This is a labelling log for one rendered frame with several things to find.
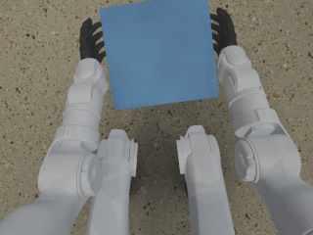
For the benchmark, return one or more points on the right robot foot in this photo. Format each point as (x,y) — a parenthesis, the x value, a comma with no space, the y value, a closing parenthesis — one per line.
(186,189)

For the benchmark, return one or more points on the robot left upper arm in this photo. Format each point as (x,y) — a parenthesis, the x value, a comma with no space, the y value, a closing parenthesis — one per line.
(66,181)

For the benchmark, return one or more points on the right robot thigh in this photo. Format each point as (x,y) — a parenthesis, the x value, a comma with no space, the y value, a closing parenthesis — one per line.
(208,202)

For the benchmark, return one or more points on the robot right hand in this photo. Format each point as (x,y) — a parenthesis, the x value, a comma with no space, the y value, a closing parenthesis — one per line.
(226,30)

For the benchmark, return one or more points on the robot left forearm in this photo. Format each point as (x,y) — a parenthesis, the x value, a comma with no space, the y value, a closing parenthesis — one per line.
(85,99)

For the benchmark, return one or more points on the robot right upper arm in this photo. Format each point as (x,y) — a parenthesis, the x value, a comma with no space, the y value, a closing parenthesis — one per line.
(271,164)

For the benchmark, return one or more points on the carton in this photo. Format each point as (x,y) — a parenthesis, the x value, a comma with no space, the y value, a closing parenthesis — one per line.
(159,52)

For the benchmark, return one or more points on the robot left hand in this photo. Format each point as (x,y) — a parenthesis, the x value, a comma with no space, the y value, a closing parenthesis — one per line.
(88,47)

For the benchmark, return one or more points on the robot right forearm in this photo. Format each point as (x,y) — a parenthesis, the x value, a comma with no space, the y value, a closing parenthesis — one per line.
(250,110)

